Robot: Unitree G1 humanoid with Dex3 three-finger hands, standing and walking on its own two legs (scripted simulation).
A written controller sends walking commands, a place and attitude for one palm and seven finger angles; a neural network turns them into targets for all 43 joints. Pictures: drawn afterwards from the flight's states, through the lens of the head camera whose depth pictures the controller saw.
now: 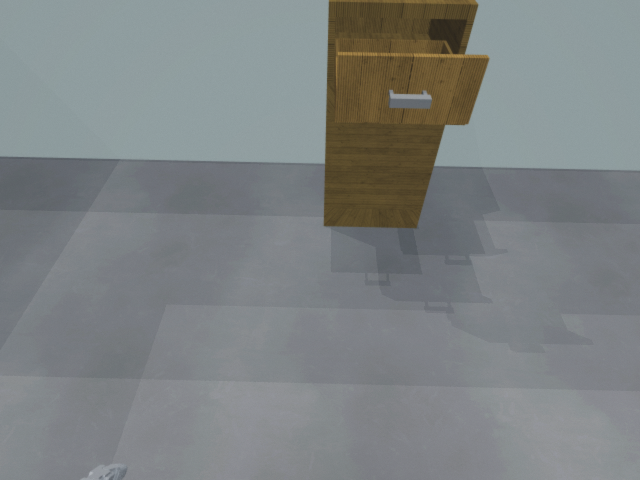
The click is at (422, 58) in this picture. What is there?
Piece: drawer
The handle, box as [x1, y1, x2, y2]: [388, 90, 431, 108]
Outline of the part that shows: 389,90 389,107 429,108 431,98 425,90 422,90 421,94 394,94 392,90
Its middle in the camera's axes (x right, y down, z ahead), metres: +0.22 -0.36 +0.99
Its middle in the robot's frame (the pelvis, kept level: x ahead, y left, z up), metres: +0.99 -0.17 +0.00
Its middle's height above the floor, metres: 0.77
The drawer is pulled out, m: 0.26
